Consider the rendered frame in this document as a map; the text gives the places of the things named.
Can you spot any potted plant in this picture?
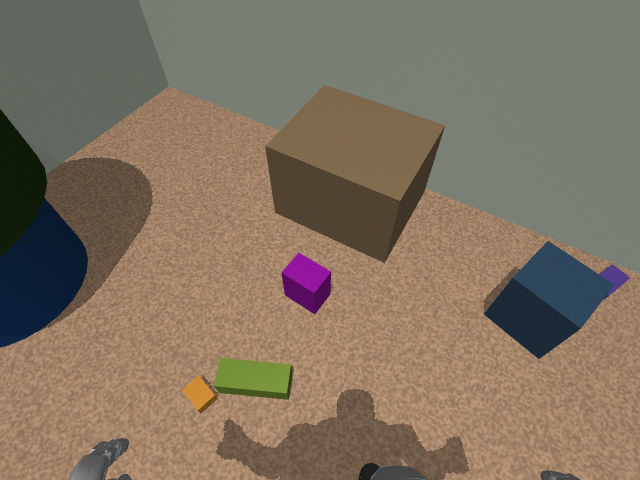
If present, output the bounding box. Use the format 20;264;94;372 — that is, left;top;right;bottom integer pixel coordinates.
0;109;88;348

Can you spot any left robot hand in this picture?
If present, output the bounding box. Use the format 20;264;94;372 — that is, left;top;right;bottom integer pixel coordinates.
68;438;132;480

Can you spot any right robot foot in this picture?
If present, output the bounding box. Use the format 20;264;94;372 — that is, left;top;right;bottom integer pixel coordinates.
359;463;380;480

